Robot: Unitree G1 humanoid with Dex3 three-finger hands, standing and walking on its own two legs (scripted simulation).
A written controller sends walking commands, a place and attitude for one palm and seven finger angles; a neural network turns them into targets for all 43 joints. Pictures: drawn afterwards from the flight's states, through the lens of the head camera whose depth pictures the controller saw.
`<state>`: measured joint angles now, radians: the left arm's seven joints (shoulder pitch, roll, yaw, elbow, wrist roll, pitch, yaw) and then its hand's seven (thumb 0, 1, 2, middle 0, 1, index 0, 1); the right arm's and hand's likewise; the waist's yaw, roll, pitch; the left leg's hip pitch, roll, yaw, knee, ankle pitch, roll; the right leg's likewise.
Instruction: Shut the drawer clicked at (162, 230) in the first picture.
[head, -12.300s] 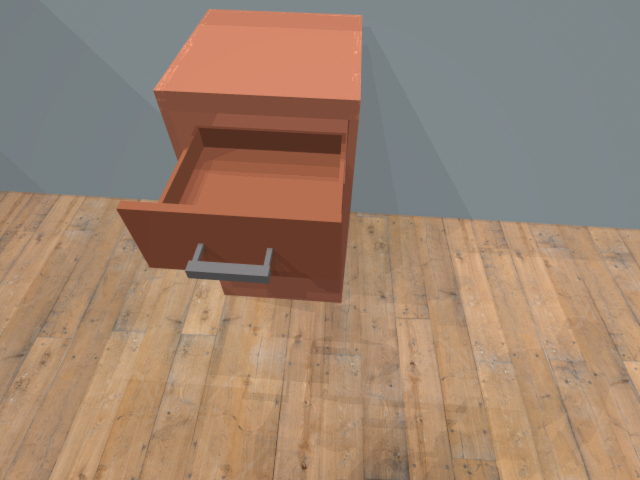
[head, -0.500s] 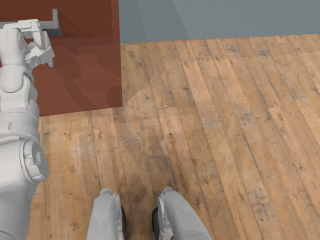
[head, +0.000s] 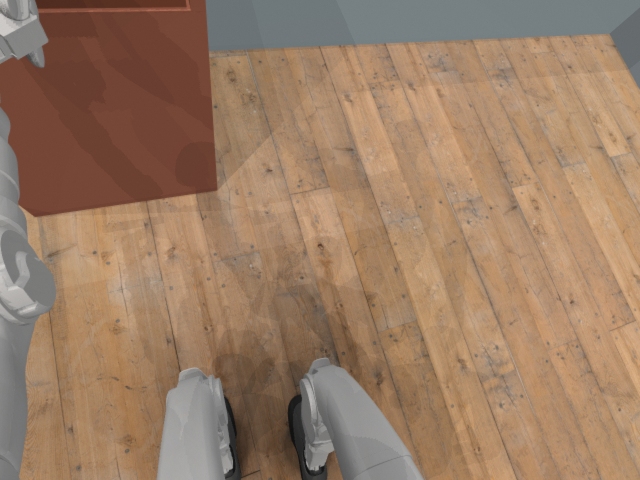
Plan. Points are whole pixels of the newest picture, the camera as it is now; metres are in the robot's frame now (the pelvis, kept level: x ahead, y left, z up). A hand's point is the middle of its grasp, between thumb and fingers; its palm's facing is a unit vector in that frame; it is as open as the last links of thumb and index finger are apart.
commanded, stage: push the drawer shut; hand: left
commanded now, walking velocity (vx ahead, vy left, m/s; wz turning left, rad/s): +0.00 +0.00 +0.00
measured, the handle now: out of the picture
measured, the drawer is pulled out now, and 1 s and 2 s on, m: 0.00 0.00 0.00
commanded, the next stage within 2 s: pull the fist back off the drawer in 0.22 s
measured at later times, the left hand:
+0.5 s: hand (13, 14) +0.60 +0.23 +0.07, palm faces +0.11 -0.99 -0.04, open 3.4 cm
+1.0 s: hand (30, 28) +0.58 +0.22 +0.06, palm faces +0.14 -0.99 -0.03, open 3.2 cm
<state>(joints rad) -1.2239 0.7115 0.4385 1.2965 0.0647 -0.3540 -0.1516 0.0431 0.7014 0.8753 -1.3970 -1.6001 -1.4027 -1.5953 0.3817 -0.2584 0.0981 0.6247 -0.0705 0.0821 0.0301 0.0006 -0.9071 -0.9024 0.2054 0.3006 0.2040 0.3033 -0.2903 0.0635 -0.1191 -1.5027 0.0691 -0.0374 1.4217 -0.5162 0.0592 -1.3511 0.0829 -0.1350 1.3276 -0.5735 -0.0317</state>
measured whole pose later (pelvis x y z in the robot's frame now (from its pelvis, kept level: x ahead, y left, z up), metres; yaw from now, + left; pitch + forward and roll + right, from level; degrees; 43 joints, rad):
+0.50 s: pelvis -0.02 +0.00 -0.01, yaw -1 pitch +35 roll -11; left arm -1.39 0.83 0.35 1.33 0.10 -0.26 -0.16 0.05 0.56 0.87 -1.40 -1.60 -1.40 -1.60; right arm 0.39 -0.25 0.14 0.63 -0.08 0.02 0.00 0.00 -0.91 -0.90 0.21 0.30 0.20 0.30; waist -0.34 0.05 -0.10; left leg -1.60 0.07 -0.07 1.46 -0.48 0.06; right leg -1.43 0.08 -0.17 1.35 -0.54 -0.03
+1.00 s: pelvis +0.00 +0.00 +0.01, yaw +0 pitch +33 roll -8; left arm -1.10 0.64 0.43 1.16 0.02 -0.31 -0.11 0.02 0.84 0.89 -1.40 -1.60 -1.40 -1.60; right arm 0.41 -0.25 0.09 0.63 -0.06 0.04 0.05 0.00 -0.91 -0.90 0.21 0.30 0.20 0.30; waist -0.26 0.07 -0.12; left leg -1.44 0.07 -0.02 1.37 -0.51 0.06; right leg -1.30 0.09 -0.11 1.28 -0.56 -0.02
